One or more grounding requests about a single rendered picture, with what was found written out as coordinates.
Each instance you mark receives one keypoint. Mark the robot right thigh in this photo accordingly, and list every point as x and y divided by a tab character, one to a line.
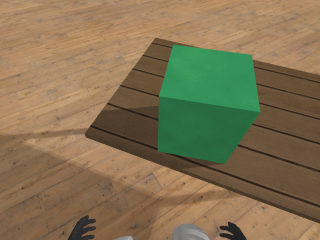
188	231

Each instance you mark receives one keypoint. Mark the left robot hand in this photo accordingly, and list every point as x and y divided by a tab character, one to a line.
78	230

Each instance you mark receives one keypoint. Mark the table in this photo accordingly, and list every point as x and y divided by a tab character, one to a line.
277	162

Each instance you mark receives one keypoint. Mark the right robot hand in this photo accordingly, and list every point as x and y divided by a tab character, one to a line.
234	229

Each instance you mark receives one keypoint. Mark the carton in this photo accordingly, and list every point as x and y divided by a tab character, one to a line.
207	103

